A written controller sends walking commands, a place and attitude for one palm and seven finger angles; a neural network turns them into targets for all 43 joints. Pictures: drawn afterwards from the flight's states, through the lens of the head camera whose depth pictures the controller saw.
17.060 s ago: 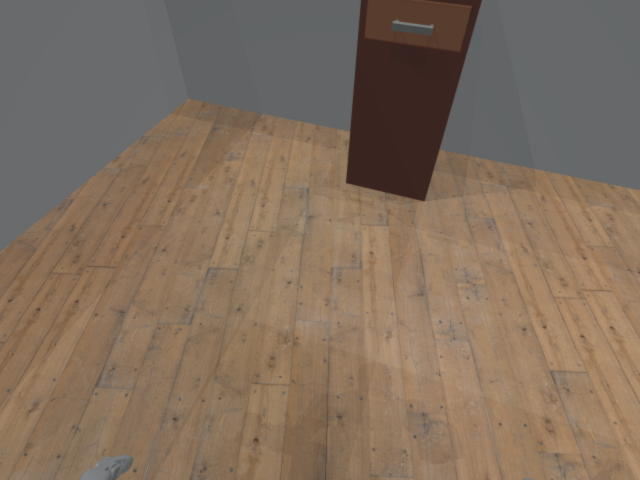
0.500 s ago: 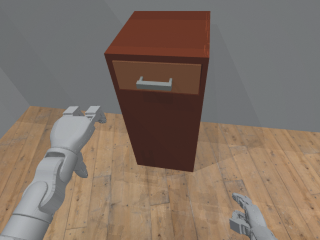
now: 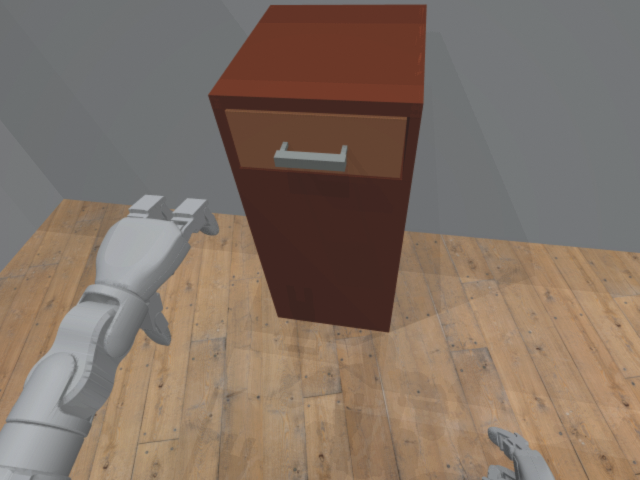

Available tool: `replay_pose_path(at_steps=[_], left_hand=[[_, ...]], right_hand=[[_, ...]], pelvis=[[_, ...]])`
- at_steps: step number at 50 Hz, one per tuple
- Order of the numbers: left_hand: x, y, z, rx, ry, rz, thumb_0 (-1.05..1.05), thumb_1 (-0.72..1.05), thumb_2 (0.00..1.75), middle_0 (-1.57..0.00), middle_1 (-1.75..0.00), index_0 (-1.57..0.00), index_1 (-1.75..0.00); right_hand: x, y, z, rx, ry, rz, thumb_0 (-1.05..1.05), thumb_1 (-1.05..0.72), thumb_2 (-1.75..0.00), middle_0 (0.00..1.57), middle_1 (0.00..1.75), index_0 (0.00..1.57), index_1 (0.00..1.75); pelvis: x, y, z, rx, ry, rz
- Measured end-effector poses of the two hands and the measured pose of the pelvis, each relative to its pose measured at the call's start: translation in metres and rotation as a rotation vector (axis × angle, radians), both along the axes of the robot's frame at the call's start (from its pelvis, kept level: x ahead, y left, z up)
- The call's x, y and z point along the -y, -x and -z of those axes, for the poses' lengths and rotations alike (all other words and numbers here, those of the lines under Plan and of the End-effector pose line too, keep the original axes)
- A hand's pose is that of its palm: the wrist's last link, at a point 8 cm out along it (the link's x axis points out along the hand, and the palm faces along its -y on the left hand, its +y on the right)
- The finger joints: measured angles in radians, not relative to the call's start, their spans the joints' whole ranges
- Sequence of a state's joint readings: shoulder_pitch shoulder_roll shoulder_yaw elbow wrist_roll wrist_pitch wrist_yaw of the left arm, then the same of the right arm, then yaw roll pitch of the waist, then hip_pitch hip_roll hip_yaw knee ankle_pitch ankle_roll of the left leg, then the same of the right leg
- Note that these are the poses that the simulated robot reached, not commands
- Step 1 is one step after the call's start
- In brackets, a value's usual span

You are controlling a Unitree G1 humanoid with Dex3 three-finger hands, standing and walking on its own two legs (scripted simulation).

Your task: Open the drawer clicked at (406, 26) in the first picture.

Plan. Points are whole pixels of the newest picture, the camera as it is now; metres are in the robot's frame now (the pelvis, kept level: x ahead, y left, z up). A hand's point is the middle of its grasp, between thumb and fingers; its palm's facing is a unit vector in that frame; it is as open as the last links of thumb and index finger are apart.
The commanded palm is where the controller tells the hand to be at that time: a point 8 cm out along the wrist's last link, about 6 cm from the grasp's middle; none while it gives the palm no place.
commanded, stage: move the hooked fingers above the handle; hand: left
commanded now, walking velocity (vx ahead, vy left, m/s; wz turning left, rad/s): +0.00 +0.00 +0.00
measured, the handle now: (312, 154) +0.68 +0.13 +0.00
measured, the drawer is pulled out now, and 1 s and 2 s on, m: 0.00 0.00 0.00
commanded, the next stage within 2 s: none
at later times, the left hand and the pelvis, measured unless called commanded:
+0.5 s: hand (226, 219) +0.40 +0.19 +0.10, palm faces +0.06 -0.02 -1.00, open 13.8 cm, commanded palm +0.38 +0.20 +0.15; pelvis -0.01 -0.02 +0.00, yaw +0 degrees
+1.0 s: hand (260, 178) +0.50 +0.17 +0.09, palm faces +0.03 +0.05 -1.00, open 13.8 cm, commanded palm +0.49 +0.16 +0.13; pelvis +0.00 -0.01 -0.01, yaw -1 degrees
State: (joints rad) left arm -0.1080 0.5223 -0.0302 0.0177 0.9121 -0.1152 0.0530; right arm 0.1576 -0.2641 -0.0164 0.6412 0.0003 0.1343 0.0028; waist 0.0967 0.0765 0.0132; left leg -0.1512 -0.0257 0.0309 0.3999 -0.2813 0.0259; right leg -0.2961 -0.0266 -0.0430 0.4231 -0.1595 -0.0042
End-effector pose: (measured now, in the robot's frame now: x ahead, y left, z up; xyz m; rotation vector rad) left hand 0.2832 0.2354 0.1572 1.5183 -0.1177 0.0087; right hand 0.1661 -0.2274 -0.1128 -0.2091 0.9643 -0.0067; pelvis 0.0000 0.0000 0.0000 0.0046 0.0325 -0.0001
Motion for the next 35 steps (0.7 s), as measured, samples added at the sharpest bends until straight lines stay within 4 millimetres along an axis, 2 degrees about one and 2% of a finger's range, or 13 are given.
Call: replay_pose_path(at_steps=[7,11,16,21,26,31,35], left_hand=[[-0.005,-0.005,-0.001,-0.019,-0.004,-0.094,0.00,-0.49,0.30,-0.31,-1.20,-0.32,-1.20],[0.006,-0.014,0.012,-0.087,-0.004,-0.073,0.00,-0.49,0.30,-0.31,-1.20,-0.32,-1.20],[0.029,-0.038,0.023,-0.120,-0.027,0.022,0.00,-0.50,0.30,-0.32,-1.20,-0.32,-1.20],[0.045,-0.068,0.011,-0.049,-0.036,0.079,0.00,-0.49,0.30,-0.32,-1.20,-0.33,-1.20],[0.041,-0.098,0.002,-0.018,-0.035,0.003,0.00,-0.49,0.30,-0.32,-1.20,-0.32,-1.20],[0.040,-0.115,0.017,-0.101,-0.063,-0.052,0.00,-0.49,0.30,-0.31,-1.20,-0.32,-1.20],[0.053,-0.124,0.030,-0.153,-0.059,0.009,0.00,-0.49,0.30,-0.31,-1.20,-0.32,-1.20]], right_hand=[[-0.001,-0.009,-0.002,0.033,-0.030,0.000,0.01,-0.91,-0.90,0.20,0.30,0.20,0.30],[-0.001,-0.013,-0.005,0.057,-0.024,-0.009,0.01,-0.91,-0.90,0.20,0.30,0.20,0.30],[0.005,-0.010,-0.007,0.067,0.000,0.002,0.01,-0.90,-0.90,0.20,0.30,0.20,0.30],[0.017,0.008,-0.002,0.037,0.016,0.053,0.01,-0.90,-0.90,0.20,0.30,0.20,0.30],[0.030,0.035,0.009,-0.043,0.020,0.113,0.01,-0.90,-0.90,0.20,0.30,0.20,0.30],[0.040,0.061,0.017,-0.123,0.030,0.156,0.01,-0.91,-0.90,0.20,0.30,0.20,0.30],[0.046,0.074,0.019,-0.158,0.056,0.185,0.01,-0.91,-0.90,0.20,0.30,0.20,0.30]], pelvis=[[0.005,0.003,0.000,0.002,-0.004,-0.002],[0.009,0.006,0.000,0.002,-0.005,-0.012],[0.013,0.010,0.001,-0.010,-0.006,-0.018],[0.015,0.009,0.002,-0.035,-0.008,-0.010],[0.015,0.005,0.003,-0.063,-0.012,0.007],[0.014,0.002,0.004,-0.083,-0.013,0.012],[0.013,0.001,0.005,-0.094,-0.012,0.010]])
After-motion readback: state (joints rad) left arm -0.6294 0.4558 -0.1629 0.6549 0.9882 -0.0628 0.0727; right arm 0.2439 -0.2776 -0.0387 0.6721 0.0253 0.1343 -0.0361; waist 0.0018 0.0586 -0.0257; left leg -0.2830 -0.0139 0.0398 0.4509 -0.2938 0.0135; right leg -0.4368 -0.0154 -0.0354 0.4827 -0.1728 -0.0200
